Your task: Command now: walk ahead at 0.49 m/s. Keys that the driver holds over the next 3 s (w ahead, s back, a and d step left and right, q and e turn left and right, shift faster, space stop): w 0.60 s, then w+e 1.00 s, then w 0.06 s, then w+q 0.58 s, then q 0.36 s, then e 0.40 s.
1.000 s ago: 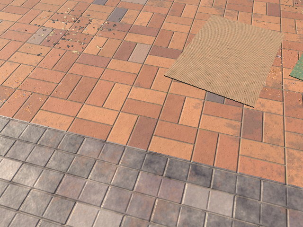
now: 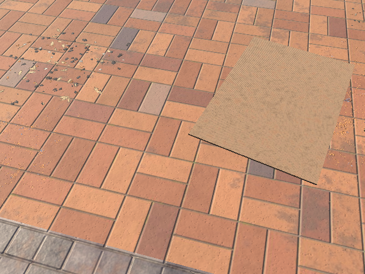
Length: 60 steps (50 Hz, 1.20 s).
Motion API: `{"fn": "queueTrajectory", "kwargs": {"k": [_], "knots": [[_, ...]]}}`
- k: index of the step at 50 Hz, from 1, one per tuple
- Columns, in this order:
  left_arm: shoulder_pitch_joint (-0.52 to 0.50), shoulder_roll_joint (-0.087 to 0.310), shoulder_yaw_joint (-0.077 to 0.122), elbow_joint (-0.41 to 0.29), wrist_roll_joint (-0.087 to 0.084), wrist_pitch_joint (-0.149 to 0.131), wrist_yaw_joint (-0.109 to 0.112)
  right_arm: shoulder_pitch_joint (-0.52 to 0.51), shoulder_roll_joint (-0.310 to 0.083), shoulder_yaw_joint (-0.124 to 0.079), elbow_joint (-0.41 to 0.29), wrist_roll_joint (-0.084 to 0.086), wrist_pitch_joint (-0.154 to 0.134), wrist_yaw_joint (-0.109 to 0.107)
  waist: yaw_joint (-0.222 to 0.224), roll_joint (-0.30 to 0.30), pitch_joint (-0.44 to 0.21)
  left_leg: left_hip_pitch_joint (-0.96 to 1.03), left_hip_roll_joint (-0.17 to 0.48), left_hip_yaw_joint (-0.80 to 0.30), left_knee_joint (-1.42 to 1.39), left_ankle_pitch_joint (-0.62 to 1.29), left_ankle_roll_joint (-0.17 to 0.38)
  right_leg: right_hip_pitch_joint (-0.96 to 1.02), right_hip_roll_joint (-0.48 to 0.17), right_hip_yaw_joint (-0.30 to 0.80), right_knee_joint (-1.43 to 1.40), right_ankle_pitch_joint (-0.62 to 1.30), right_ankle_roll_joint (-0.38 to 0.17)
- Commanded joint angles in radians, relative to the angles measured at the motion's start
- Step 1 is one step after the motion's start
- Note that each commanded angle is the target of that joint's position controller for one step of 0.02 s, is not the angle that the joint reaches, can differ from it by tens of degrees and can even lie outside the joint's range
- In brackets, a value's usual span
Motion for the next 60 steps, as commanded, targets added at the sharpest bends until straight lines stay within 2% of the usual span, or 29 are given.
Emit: {"fn": "queueTrajectory", "kwargs": {"k": [1, 5, 8, 13, 16, 17, 18, 19, 20, 21, 22, 23, 25, 27, 30, 35, 41, 43, 44, 45, 46, 47, 48, 49, 50, 51, 53, 56, 60], "knots": [[0.097, 0.022, 0.008, -0.021, 0.009, 0.026, -0.013, 0.085, -0.052, 0.004, -0.006, 0.002, -0.034, -0.005, 0.044, 0.034, 0.024, 0.000, 0.296, -0.288, -0.267, 0.160, 0.107, -0.091, -0.057, 0.013, -0.060, 0.049, 0.024], [-0.114, 0.047, 0.010, -0.100, 0.002, 0.035, -0.021, 0.161, -0.068, 0.009, 0.001, 0.005, -0.030, -0.003, 0.002, 0.052, 0.059, 0.059, 0.260, -0.215, -0.292, 0.274, 0.075, -0.215, -0.074, -0.039, -0.254, 0.202, 0.054], [-0.236, 0.031, 0.001, -0.140, -0.010, 0.031, -0.025, 0.222, -0.062, 0.016, 0.011, 0.007, -0.030, -0.004, -0.035, 0.070, 0.056, 0.114, 0.241, -0.172, -0.275, 0.395, 0.042, -0.195, -0.046, -0.078, -0.432, 0.288, 0.062], [-0.355, 0.042, -0.003, -0.185, -0.013, 0.022, -0.022, 0.296, -0.074, 0.018, 0.036, -0.005, -0.025, -0.017, -0.068, 0.089, 0.056, 0.299, 0.286, -0.167, -0.217, 0.533, 0.051, -0.204, -0.004, -0.103, -0.586, 0.271, 0.028], [-0.280, 0.069, 0.011, -0.174, -0.011, 0.008, -0.012, 0.255, -0.098, 0.012, 0.034, -0.011, -0.024, -0.026, -0.009, 0.103, 0.015, 0.351, 0.310, -0.146, -0.084, 0.823, 0.042, -0.065, 0.049, -0.116, -0.647, 0.151, -0.023], [-0.178, 0.087, 0.022, -0.143, -0.011, 0.002, -0.004, 0.243, -0.109, 0.008, 0.034, -0.013, -0.022, -0.027, 0.034, 0.107, -0.036, 0.355, 0.305, -0.138, 0.029, 0.916, 0.032, 0.046, 0.078, -0.121, -0.673, 0.125, -0.043], [-0.015, 0.106, 0.036, -0.088, -0.005, -0.007, 0.004, 0.219, -0.113, 0.007, 0.029, -0.006, -0.018, -0.025, 0.105, 0.087, -0.114, 0.299, 0.278, -0.112, 0.208, 0.875, 0.016, 0.241, 0.087, -0.122, -0.746, 0.181, -0.067], [0.155, 0.171, 0.057, -0.048, 0.020, -0.014, 0.015, 0.208, -0.090, 0.016, 0.003, 0.005, -0.020, -0.021, 0.166, 0.037, -0.220, 0.098, 0.241, -0.092, 0.464, 0.585, 0.002, 0.504, -0.072, 0.044, -0.750, 0.124, -0.113], [0.234, 0.273, 0.085, -0.040, 0.035, -0.010, 0.012, 0.332, 0.019, 0.034, -0.017, 0.049, -0.017, -0.007, 0.120, -0.197, -0.359, -0.281, 0.051, -0.035, 0.886, -0.149, -0.049, 0.801, -0.391, 0.554, -0.816, 0.081, -0.279], [0.155, 0.223, 0.078, -0.044, -0.006, 0.006, 0.000, 0.268, -0.085, 0.005, -0.009, 0.021, -0.014, -0.010, 0.103, -0.061, -0.325, -0.383, 0.055, -0.173, 0.984, -0.286, -0.033, 0.726, -0.364, 0.658, -0.914, 0.012, -0.270], [0.035, 0.175, 0.062, -0.063, -0.018, 0.005, -0.003, 0.173, -0.085, 0.001, -0.047, 0.011, -0.016, -0.008, 0.059, -0.041, -0.155, -0.431, 0.110, -0.183, 0.956, -0.201, -0.029, 0.570, -0.331, 0.487, -0.942, 0.008, -0.234], [-0.018, 0.115, 0.047, -0.068, -0.014, -0.003, -0.007, 0.120, -0.073, 0.002, -0.060, 0.007, -0.020, -0.005, 0.039, 0.007, -0.078, -0.410, 0.142, -0.182, 0.901, -0.142, -0.030, 0.450, -0.289, 0.389, -0.980, 0.095, -0.203], [-0.017, 0.048, 0.024, -0.038, -0.015, -0.017, 0.001, 0.125, -0.037, 0.001, -0.058, -0.017, 0.003, 0.004, -0.021, -0.009, -0.023, -0.317, 0.181, -0.177, 0.797, -0.104, -0.044, 0.301, -0.203, 0.231, -1.019, 0.215, -0.135], [0.040, 0.059, 0.022, -0.011, -0.016, -0.033, 0.006, 0.135, -0.010, 0.002, -0.056, -0.024, 0.024, 0.015, -0.037, -0.021, -0.024, -0.292, 0.181, -0.156, 0.753, -0.091, -0.061, 0.276, -0.180, 0.175, -1.032, 0.310, -0.128], [0.094, 0.102, 0.027, 0.004, -0.019, -0.040, 0.007, 0.027, -0.020, 0.000, -0.098, -0.026, 0.041, 0.025, -0.035, -0.031, 0.011, -0.380, 0.204, -0.125, 0.666, -0.013, -0.086, 0.278, -0.163, 0.118, -1.069, 0.338, -0.127], [0.188, 0.100, 0.018, 0.015, -0.022, -0.032, 0.007, -0.211, -0.025, 0.008, -0.185, -0.013, 0.038, 0.027, 0.021, -0.040, 0.045, -0.429, 0.193, -0.083, 0.386, 0.135, -0.132, 0.326, -0.125, 0.110, -1.067, 0.434, -0.119], [0.251, 0.128, 0.026, 0.019, -0.011, -0.021, 0.018, -0.359, -0.048, 0.012, -0.256, -0.001, 0.021, 0.022, 0.062, -0.067, 0.035, -0.409, 0.149, -0.088, 0.213, 0.123, -0.123, 0.469, -0.153, 0.166, -0.969, 0.543, -0.128], [0.216, 0.149, 0.036, 0.005, -0.006, -0.017, 0.022, -0.319, -0.071, 0.006, -0.261, 0.004, 0.009, 0.018, 0.028, -0.076, 0.020, -0.316, 0.133, -0.098, 0.157, 0.059, -0.104, 0.471, -0.162, 0.183, -0.911, 0.599, -0.107], [0.187, 0.161, 0.041, -0.004, -0.007, -0.017, 0.022, -0.248, -0.086, -0.002, -0.245, 0.004, 0.001, 0.012, -0.006, -0.079, -0.008, -0.206, 0.109, -0.092, 0.120, 0.026, -0.091, 0.449, -0.152, 0.180, -0.845, 0.670, -0.090], [0.164, 0.165, 0.044, -0.011, -0.013, -0.016, 0.018, -0.112, -0.107, -0.014, -0.204, -0.001, -0.010, 0.004, -0.066, -0.044, -0.076, -0.026, 0.089, -0.079, 0.050, 0.052, -0.073, 0.412, -0.109, 0.150, -0.694, 0.708, -0.070], [0.151, 0.138, 0.039, -0.033, -0.024, -0.018, 0.013, 0.049, -0.163, -0.033, -0.171, -0.024, -0.024, -0.009, -0.124, 0.018, -0.191, 0.223, 0.197, -0.179, 0.038, 0.028, -0.036, 0.272, -0.048, 0.110, -0.466, 0.551, -0.049], [0.199, 0.043, 0.020, -0.080, -0.057, -0.017, 0.013, 0.150, -0.261, -0.056, -0.184, -0.052, -0.025, -0.019, -0.122, 0.189, -0.345, 0.493, 0.486, -0.536, -0.007, -0.095, 0.023, -0.006, 0.078, 0.020, -0.142, 0.081, -0.012], [0.250, 0.082, 0.034, -0.086, -0.049, -0.008, 0.016, 0.099, -0.263, -0.059, -0.188, -0.035, -0.004, -0.011, -0.072, 0.279, -0.383, 0.480, 0.567, -0.810, -0.123, -0.134, 0.088, -0.153, 0.113, 0.042, 0.021, -0.230, -0.018], [0.212, 0.115, 0.044, -0.074, -0.031, 0.007, 0.018, 0.003, -0.170, -0.038, -0.210, -0.024, 0.005, -0.008, -0.030, 0.144, -0.235, 0.344, 0.533, -0.688, -0.136, -0.244, 0.071, -0.195, 0.037, 0.066, 0.080, -0.157, -0.024], [0.146, 0.098, 0.042, -0.080, -0.020, 0.010, 0.007, -0.055, -0.099, -0.020, -0.217, -0.014, 0.001, -0.004, -0.028, 0.058, -0.113, 0.200, 0.477, -0.536, -0.171, -0.220, 0.050, -0.191, 0.001, 0.064, 0.050, -0.081, -0.017], [0.119, 0.075, 0.041, -0.088, -0.015, 0.016, -0.001, -0.079, -0.079, -0.014, -0.214, -0.015, -0.004, -0.005, -0.008, 0.069, -0.060, 0.114, 0.430, -0.424, -0.203, -0.147, 0.021, -0.165, -0.025, 0.059, 0.007, -0.040, -0.011], [0.110, 0.066, 0.045, -0.097, 0.004, 0.041, -0.017, -0.049, -0.063, -0.009, -0.187, -0.008, -0.019, -0.013, 0.019, 0.108, -0.032, 0.045, 0.383, -0.283, -0.228, -0.001, -0.001, -0.133, -0.048, 0.046, -0.023, -0.004, 0.005], [0.039, 0.060, 0.045, -0.136, 0.004, 0.062, -0.032, 0.013, -0.078, -0.014, -0.163, 0.003, -0.043, -0.011, 0.025, 0.097, -0.032, 0.070, 0.380, -0.177, -0.247, 0.149, 0.010, -0.198, -0.059, 0.032, -0.036, 0.079, 0.016], [-0.109, 0.066, 0.038, -0.197, 0.003, 0.068, -0.049, 0.066, -0.085, -0.014, -0.145, -0.003, -0.044, -0.009, 0.008, 0.087, 0.003, 0.105, 0.361, -0.058, -0.258, 0.230, 0.013, -0.285, -0.065, 0.008, -0.171, 0.211, 0.034]]}}
Next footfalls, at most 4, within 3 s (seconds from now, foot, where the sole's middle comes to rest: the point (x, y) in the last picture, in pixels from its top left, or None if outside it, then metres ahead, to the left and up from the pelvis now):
0.38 right None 0.38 -0.11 -0.77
0.92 left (173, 222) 0.68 0.07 -0.77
1.46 right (238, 181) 0.87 -0.20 -0.77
2.04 left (239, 121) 1.22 -0.24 -0.77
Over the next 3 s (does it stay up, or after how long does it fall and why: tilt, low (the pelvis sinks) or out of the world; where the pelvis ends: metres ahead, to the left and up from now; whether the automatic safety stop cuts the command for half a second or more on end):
stays up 1.31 -0.35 0.00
